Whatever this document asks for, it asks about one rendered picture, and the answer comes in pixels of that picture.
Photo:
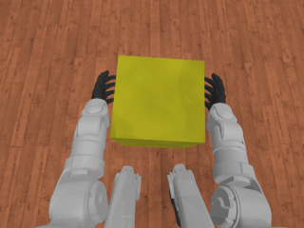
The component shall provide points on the robot left shin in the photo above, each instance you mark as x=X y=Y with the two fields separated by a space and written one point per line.
x=126 y=168

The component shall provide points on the carton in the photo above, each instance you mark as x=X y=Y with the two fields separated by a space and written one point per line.
x=158 y=102

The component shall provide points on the left robot forearm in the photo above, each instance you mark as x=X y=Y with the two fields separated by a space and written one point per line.
x=86 y=159

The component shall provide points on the left robot hand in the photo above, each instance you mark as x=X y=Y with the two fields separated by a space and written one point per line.
x=100 y=87

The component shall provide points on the right robot hand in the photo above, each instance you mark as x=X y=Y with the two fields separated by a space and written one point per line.
x=217 y=91

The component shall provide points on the robot right upper arm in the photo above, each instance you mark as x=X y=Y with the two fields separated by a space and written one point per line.
x=237 y=207

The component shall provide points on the robot left upper arm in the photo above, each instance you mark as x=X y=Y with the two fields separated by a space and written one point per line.
x=78 y=204

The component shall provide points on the left robot thigh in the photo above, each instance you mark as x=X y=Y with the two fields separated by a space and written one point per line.
x=122 y=206

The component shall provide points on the right robot forearm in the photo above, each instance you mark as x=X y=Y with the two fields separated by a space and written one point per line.
x=228 y=146

